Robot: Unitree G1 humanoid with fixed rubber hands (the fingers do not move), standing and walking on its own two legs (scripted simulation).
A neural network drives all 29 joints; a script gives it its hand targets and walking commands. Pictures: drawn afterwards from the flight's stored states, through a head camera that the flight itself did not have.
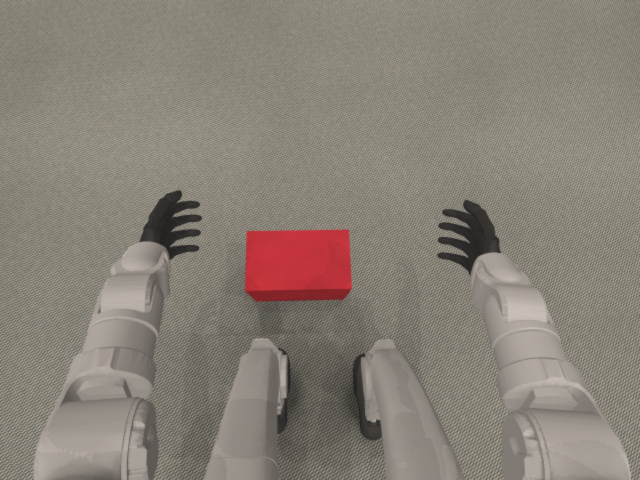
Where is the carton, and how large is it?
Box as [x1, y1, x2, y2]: [245, 230, 351, 301]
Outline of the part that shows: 247,231 245,290 256,301 343,299 350,290 351,279 348,230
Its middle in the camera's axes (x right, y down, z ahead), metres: -0.05 +0.08 +0.98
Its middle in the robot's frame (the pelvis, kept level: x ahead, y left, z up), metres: +0.45 +0.04 -0.57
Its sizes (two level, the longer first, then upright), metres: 0.242 0.141 0.200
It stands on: the floor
